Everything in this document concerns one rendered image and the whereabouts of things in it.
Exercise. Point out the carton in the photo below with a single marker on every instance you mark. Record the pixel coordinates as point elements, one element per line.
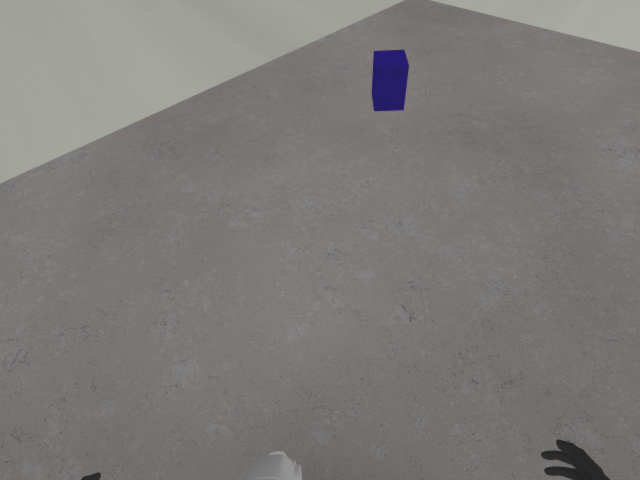
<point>390,73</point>

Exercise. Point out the left robot thigh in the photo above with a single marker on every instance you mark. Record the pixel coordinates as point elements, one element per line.
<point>272,467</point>

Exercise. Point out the robot right hand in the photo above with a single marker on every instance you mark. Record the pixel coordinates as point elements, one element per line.
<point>586,468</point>

